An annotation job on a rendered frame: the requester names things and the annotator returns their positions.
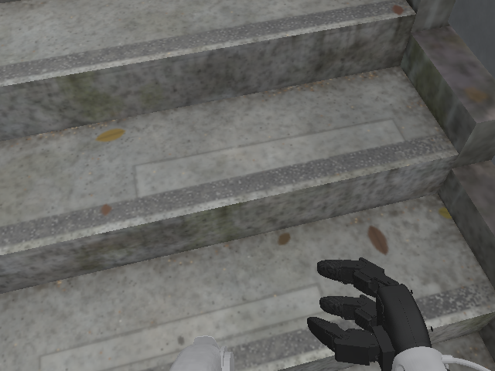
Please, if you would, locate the right robot hand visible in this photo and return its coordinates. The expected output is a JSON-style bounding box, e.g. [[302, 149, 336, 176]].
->
[[307, 257, 433, 371]]

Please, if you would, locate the robot left shin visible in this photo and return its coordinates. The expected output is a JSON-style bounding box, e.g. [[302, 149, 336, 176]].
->
[[177, 335, 220, 357]]

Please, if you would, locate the robot left thigh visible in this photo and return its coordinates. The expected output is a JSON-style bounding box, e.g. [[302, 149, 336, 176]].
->
[[169, 344, 234, 371]]

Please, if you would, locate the right robot forearm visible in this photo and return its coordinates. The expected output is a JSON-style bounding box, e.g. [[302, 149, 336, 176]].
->
[[391, 346, 450, 371]]

